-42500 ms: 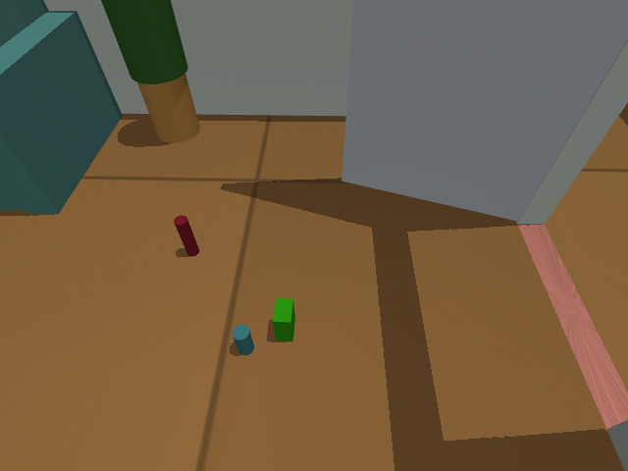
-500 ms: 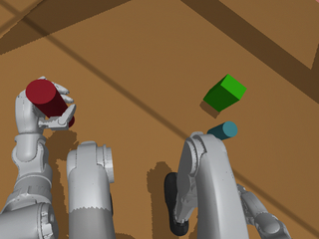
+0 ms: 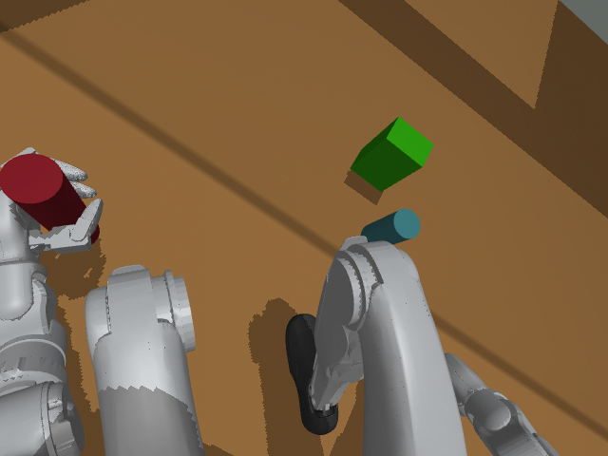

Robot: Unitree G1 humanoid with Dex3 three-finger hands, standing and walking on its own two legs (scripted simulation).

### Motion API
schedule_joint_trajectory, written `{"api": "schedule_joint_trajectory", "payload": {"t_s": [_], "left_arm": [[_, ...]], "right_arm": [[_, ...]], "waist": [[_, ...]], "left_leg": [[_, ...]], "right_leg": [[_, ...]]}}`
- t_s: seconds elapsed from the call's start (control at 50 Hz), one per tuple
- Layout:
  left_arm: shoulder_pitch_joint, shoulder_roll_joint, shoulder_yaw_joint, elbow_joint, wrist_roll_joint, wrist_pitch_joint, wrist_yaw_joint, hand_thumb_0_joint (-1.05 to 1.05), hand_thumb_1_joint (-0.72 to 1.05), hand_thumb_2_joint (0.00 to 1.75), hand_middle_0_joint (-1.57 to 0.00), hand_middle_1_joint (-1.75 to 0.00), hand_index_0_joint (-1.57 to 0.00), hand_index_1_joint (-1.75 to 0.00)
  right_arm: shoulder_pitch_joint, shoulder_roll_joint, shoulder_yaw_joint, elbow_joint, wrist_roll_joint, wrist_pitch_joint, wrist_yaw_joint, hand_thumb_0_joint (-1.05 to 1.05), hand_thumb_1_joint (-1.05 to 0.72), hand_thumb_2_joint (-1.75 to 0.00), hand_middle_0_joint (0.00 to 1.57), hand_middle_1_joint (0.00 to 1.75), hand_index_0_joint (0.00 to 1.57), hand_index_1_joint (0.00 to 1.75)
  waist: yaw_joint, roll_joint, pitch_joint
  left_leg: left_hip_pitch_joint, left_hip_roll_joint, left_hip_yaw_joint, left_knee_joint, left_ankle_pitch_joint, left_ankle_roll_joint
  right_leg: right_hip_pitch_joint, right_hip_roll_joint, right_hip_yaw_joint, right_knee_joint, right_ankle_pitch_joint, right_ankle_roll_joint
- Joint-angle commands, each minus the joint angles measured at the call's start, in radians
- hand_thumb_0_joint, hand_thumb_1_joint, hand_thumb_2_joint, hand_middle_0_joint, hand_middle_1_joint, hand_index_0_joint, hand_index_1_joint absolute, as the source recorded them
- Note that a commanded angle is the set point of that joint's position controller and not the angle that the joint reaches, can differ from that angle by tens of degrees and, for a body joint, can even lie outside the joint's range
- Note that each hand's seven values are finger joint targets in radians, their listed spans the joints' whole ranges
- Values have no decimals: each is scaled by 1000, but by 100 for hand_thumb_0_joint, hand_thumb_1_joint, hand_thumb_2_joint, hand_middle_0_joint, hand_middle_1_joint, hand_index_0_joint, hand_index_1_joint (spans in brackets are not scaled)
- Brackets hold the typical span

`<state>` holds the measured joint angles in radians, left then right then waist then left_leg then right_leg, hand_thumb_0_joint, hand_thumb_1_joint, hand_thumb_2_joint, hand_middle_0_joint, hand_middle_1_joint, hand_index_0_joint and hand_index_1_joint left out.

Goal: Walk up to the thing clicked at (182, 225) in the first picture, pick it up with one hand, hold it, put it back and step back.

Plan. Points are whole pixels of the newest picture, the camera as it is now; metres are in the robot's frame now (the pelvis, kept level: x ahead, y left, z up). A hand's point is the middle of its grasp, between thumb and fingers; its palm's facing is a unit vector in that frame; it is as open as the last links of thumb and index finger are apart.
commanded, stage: lower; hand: left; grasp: from the side
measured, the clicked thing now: (60, 210) +0.41 +0.25 -0.12
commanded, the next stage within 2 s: loosen in 1.26 s
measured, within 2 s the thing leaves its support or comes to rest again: rests again in 1.12 s
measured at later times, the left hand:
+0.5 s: hand (75, 214) +0.41 +0.24 -0.15, palm faces +0.18 -0.98 +0.01, open 6.8 cm
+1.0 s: hand (77, 219) +0.41 +0.24 -0.17, palm faces +0.20 -0.98 -0.01, open 6.8 cm
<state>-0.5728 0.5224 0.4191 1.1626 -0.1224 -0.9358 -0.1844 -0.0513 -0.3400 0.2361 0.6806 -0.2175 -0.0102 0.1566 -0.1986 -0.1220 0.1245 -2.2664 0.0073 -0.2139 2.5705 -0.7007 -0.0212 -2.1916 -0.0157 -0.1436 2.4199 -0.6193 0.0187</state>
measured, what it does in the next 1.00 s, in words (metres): stands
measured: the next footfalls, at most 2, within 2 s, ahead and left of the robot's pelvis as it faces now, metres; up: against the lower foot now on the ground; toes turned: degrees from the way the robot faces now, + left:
none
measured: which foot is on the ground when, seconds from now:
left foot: down 0.00-1.00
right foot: down 0.00-1.00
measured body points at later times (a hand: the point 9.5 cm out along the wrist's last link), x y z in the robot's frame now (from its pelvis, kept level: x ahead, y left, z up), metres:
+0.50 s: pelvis -0.01 +0.01 -0.01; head +0.22 +0.15 +0.35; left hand +0.40 +0.29 -0.15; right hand +0.15 -0.26 -0.06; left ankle +0.08 +0.13 -0.26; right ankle +0.12 -0.12 -0.26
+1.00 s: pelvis -0.01 +0.01 -0.01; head +0.22 +0.17 +0.33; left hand +0.39 +0.29 -0.17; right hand +0.15 -0.25 -0.05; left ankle +0.08 +0.13 -0.26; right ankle +0.12 -0.12 -0.26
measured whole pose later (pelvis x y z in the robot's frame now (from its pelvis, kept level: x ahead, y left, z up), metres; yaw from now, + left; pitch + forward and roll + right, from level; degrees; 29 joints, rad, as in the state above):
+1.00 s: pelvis -0.01 +0.01 -0.01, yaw -4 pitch +14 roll -16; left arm -0.57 0.71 0.42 1.34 -0.10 -1.11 -0.04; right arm -0.16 -0.38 0.45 0.60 -0.33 -0.02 0.17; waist -0.24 -0.24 0.28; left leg -2.22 0.00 -0.33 2.65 -0.70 -0.01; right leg -2.09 0.02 -0.23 2.40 -0.58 0.06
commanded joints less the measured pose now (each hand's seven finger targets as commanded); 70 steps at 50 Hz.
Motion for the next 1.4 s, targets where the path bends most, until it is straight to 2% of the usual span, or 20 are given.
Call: {"api": "schedule_joint_trajectory", "payload": {"t_s": [0.0, 0.1, 0.18, 0.22, 0.34, 0.38, 0.44, 0.48, 0.52, 0.6, 0.68, 0.76, 0.88, 0.94, 1.14, 1.18, 1.28, 1.34, 1.36, 1.38], "left_arm": [[-234, 202, 23, -134, -8, -111, -8, 0, 40, 125, -129, -138, -129, -138], [-226, 235, 41, -107, -14, -135, -9, 0, 38, 123, -130, -137, -130, -137], [-226, 233, 32, -69, -18, -146, 2, 0, 39, 125, -130, -138, -130, -138], [-220, 237, 34, -58, -26, -156, 4, 0, 38, 125, -128, -137, -129, -137], [-257, 276, 33, -21, -13, -184, 35, 0, 39, 126, -128, -138, -129, -137], [-223, 287, 42, -3, -5, -192, 46, 0, 38, 126, -127, -137, -128, -137], [-233, 290, 37, 4, -2, -202, 57, 0, 40, 128, -128, -138, -129, -138], [-234, 306, 43, 7, 1, -210, 68, 0, 43, 129, -128, -139, -129, -138], [-224, 296, 28, 30, 8, -213, 78, 0, 41, 130, -130, -140, -131, -140], [-220, 311, 31, 21, 4, -226, 93, 0, 39, 130, -131, -141, -132, -141], [-239, 309, 12, 28, 19, -233, 112, 0, 43, 133, -132, -142, -133, -142], [-210, 319, 19, 34, 21, -239, 121, 0, 45, 132, -132, -141, -132, -141], [-184, 318, 10, 40, 22, -248, 138, 0, 48, 133, -131, -141, -132, -141], [-202, 326, 11, 45, 24, -259, 148, 0, 49, 134, -132, -141, -133, -142], [-172, 353, 26, 57, 28, -274, 164, 0, 48, 134, -133, -142, -134, -142], [-163, 330, 8, 54, 26, -278, 161, 0, 50, 134, -133, -141, -133, -142], [-140, 339, 7, 43, 26, -284, 165, 0, 48, 133, -132, -139, -132, -140], [-155, 338, 4, 51, 22, -288, 173, 0, 47, 132, -134, -140, -134, -141], [-151, 333, -4, 46, 20, -289, 176, 0, 44, 124, -136, -133, -136, -133], [-151, 332, 2, 37, 17, -292, 175, 0, 36, 116, -128, -125, -129, -125]], "right_arm": [[59, -298, -68, -41, -19, -12, -21, 0, -91, -91, 20, 30, 20, 30], [33, -320, -41, -49, -34, -11, -20, 0, -92, -91, 20, 30, 20, 30], [21, -333, -19, -59, -46, -13, -17, 0, -91, -91, 20, 30, 20, 30], [13, -339, -9, -61, -52, -13, -17, 0, -91, -91, 20, 30, 20, 30], [-19, -351, 21, -74, -71, -11, -16, 0, -90, -90, 20, 30, 20, 30], [-29, -352, 29, -80, -80, -10, -14, 0, -90, -90, 20, 30, 20, 30], [-41, -357, 40, -87, -86, -9, -16, 0, -90, -90, 20, 30, 20, 30], [-51, -361, 44, -87, -89, -9, -17, 0, -89, -90, 20, 30, 20, 30], [-49, -367, 50, -88, -97, -8, -14, 0, -90, -90, 20, 30, 20, 30], [-47, -366, 62, -85, -104, -13, -15, 0, -90, -90, 20, 30, 20, 30], [-60, -374, 69, -89, -106, -13, -12, 0, -90, -90, 20, 30, 20, 30], [-73, -374, 74, -95, -109, -10, -11, 0, -90, -90, 20, 30, 20, 30], [-73, -376, 83, -95, -115, -9, -8, 0, -89, -90, 20, 30, 20, 30], [-81, -381, 90, -96, -117, -11, -7, 0, -89, -90, 20, 30, 20, 30], [-92, -389, 99, -98, -123, -10, -6, 0, -89, -90, 20, 30, 20, 30], [-97, -388, 101, -103, -126, -10, -3, 0, -89, -90, 20, 30, 20, 30], [-106, -391, 101, -102, -128, -11, -2, 0, -89, -90, 20, 30, 20, 30], [-106, -390, 107, -100, -128, -14, 2, 0, -89, -90, 20, 30, 20, 30], [-112, -386, 107, -103, -126, -16, 2, 0, -90, -90, 20, 30, 20, 30], [-104, -390, 107, -101, -129, -17, 1, 0, -90, -89, 20, 30, 20, 30]], "waist": [[-37, 340, -640], [-48, 375, -602], [-76, 363, -570], [-76, 362, -563], [-99, 357, -504], [-88, 364, -514], [-101, 362, -496], [-94, 375, -478], [-109, 375, -472], [-112, 374, -497], [-126, 392, -446], [-113, 386, -441], [-116, 376, -453], [-131, 379, -427], [-120, 381, -408], [-128, 382, -416], [-116, 392, -407], [-126, 380, -396], [-121, 364, -396], [-129, 364, -413]], "left_leg": [[389, 9, 78, -287, 106, 14], [420, 15, 54, -293, 114, 2], [405, 16, 39, -281, 107, 3], [411, 15, 35, -275, 116, 2], [382, 19, 21, -267, 66, 5], [403, 22, 17, -267, 81, 0], [393, 21, 13, -265, 63, 2], [397, 24, 7, -272, 53, -1], [402, 25, 1, -268, 59, -2], [414, 24, 3, -250, 91, -1], [415, 30, -21, -272, 74, -7], [412, 30, -20, -268, 72, -6], [415, 30, -21, -254, 94, -6], [413, 33, -36, -263, 82, -7], [420, 40, -46, -267, 76, -10], [428, 38, -45, -260, 78, -10], [436, 42, -49, -262, 82, -12], [414, 39, -51, -259, 71, -9], [402, 36, -42, -251, 68, -4], [419, 38, -47, -250, 88, -7]], "right_leg": [[360, 56, -78, -201, 138, -40], [343, 55, -101, -181, 147, -43], [355, 57, -114, -182, 154, -39], [363, 58, -118, -182, 166, -37], [357, 63, -133, -188, 134, -33], [365, 66, -138, -183, 141, -34], [362, 67, -144, -187, 134, -33], [349, 69, -148, -183, 127, -35], [355, 72, -155, -180, 135, -33], [390, 76, -155, -182, 169, -29], [354, 75, -170, -170, 155, -31], [360, 78, -173, -174, 153, -31], [385, 85, -178, -177, 175, -29], [376, 84, -188, -171, 169, -28], [379, 88, -198, -172, 161, -27], [377, 91, -199, -174, 164, -27], [374, 92, -200, -171, 170, -28], [383, 95, -205, -172, 164, -28], [387, 96, -201, -183, 163, -26], [402, 97, -203, -180, 180, -24]]}}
